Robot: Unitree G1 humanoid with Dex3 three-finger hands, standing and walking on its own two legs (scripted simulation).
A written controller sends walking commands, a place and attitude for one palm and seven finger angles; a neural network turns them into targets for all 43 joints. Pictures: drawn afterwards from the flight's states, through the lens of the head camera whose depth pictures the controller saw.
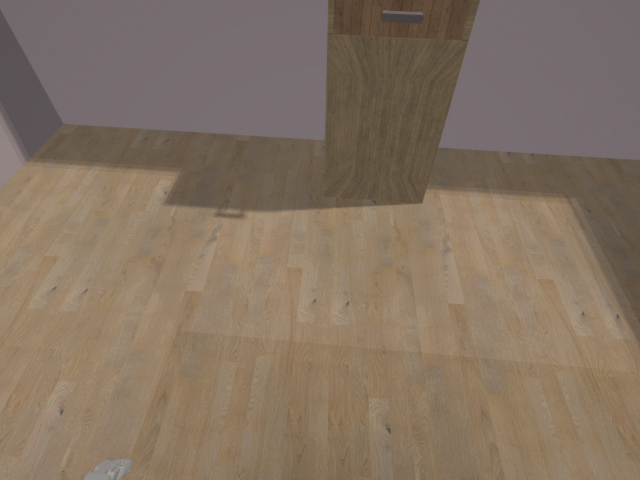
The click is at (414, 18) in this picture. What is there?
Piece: drawer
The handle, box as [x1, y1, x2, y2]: [382, 8, 422, 23]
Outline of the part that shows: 383,8 382,21 421,23 422,12 419,10 417,10 416,12 387,11 385,8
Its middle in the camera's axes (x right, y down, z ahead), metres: +0.25 -0.70 +1.20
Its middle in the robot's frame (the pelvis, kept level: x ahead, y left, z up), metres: +1.39 -0.18 +0.04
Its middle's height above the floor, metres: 0.81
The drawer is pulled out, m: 0.00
